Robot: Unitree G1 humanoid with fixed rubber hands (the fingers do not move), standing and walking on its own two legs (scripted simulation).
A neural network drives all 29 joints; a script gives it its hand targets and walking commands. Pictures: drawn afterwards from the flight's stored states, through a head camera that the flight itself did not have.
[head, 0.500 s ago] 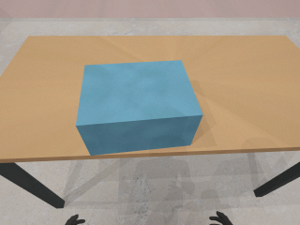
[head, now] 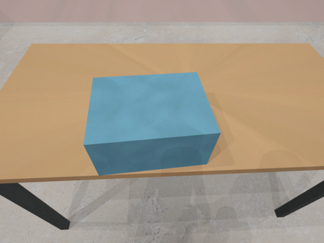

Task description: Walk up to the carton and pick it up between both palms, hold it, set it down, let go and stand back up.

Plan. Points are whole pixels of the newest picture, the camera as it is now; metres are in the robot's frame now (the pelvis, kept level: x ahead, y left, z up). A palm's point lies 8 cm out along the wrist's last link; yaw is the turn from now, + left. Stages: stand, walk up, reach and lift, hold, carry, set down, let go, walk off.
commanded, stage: stand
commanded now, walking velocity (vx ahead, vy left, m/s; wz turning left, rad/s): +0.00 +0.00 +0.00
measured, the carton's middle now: (150, 121) +0.40 +0.03 +0.05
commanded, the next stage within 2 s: walk up in 0.02 s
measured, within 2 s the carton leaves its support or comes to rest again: neither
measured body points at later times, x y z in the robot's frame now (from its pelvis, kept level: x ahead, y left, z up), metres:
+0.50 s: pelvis -0.03 -0.02 -0.01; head +0.02 -0.01 +0.44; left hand +0.04 +0.24 -0.15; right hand +0.04 -0.27 -0.15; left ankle -0.03 +0.12 -0.73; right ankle -0.03 -0.12 -0.73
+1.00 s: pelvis -0.08 -0.03 +0.00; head -0.07 -0.03 +0.45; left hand -0.07 +0.21 -0.16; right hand +0.06 -0.25 -0.14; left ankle -0.05 +0.08 -0.73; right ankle -0.04 -0.13 -0.73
